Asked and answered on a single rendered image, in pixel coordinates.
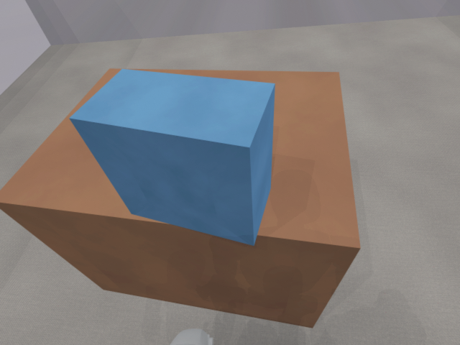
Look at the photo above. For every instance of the pedestal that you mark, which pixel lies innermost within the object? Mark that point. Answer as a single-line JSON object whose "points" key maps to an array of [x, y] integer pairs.
{"points": [[307, 239]]}

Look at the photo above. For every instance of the left robot thigh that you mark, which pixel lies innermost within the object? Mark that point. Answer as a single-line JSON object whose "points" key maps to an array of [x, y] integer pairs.
{"points": [[192, 336]]}

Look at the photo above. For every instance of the carton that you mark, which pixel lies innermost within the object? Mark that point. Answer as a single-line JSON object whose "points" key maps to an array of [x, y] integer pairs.
{"points": [[186, 150]]}

